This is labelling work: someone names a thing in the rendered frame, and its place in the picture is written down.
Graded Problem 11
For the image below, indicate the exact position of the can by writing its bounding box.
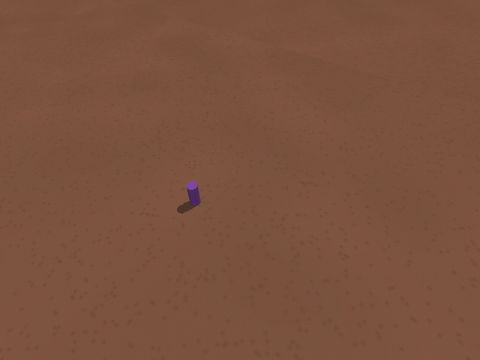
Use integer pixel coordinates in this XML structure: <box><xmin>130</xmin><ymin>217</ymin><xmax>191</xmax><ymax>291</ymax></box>
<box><xmin>187</xmin><ymin>181</ymin><xmax>201</xmax><ymax>206</ymax></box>

